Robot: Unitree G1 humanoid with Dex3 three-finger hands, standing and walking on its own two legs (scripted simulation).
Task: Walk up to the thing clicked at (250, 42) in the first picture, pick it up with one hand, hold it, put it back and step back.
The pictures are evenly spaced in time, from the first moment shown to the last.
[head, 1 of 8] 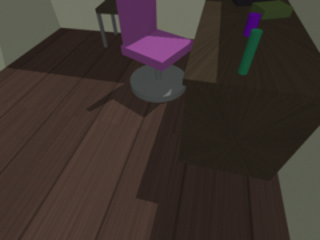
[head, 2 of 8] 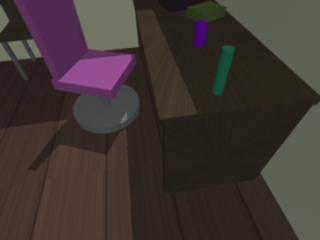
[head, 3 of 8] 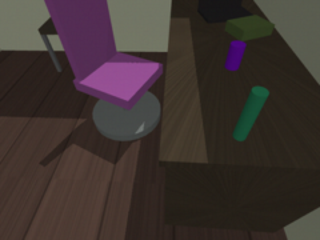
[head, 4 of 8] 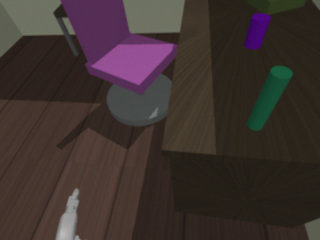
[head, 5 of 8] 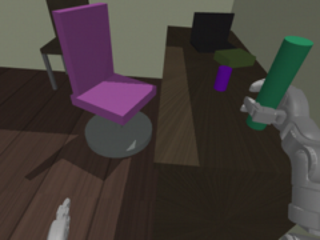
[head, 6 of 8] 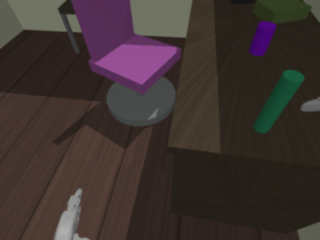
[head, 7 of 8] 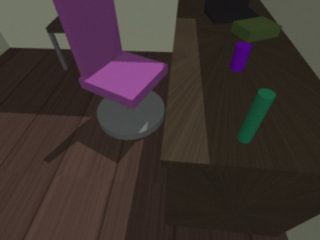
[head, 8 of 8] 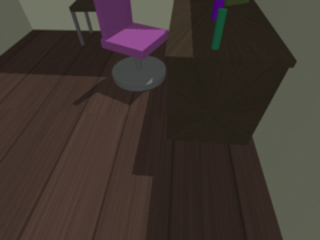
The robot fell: no
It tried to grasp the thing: yes
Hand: right
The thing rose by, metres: 0.24
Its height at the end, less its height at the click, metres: +0.00
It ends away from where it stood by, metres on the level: 0.01
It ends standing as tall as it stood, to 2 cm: yes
